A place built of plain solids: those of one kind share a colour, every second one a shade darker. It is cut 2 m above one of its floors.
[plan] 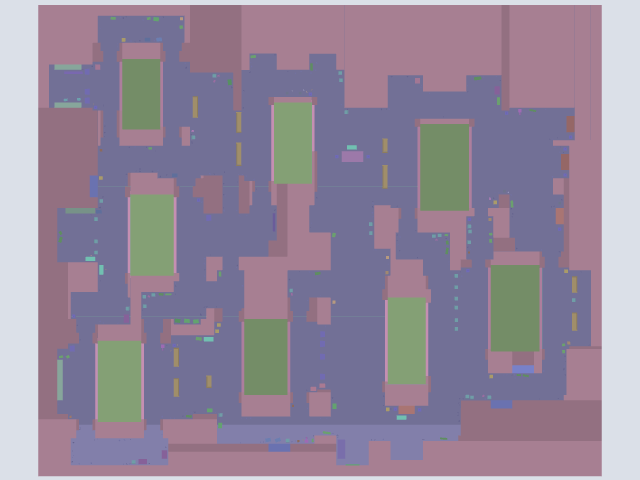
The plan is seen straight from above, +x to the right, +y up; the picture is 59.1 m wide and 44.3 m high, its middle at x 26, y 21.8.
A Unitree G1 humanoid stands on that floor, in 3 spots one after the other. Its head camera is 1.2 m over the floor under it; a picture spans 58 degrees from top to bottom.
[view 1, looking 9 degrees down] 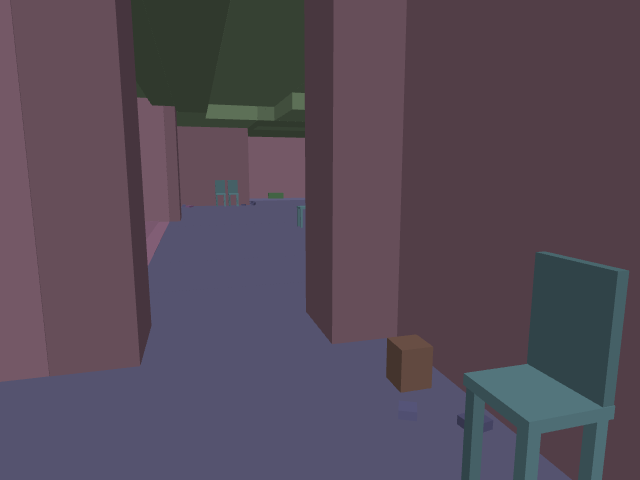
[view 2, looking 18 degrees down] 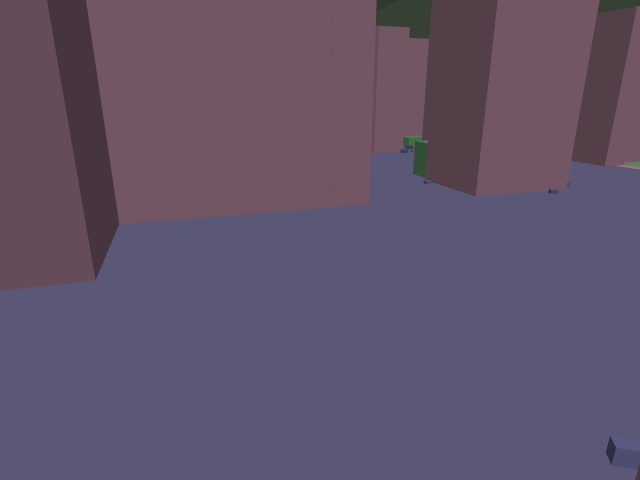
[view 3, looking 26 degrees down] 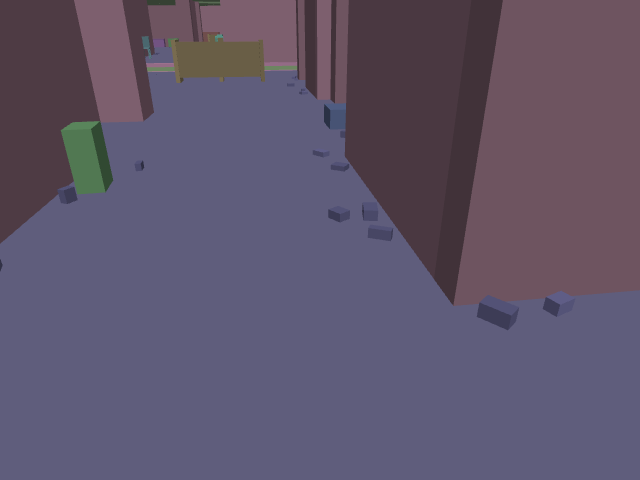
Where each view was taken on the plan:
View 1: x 40.88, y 22.75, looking -106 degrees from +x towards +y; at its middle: wall_rock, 3.22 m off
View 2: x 20.62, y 24.88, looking -108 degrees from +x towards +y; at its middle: floor_strip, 3.88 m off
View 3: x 6.62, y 28.88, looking -8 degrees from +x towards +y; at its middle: floor_strip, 2.74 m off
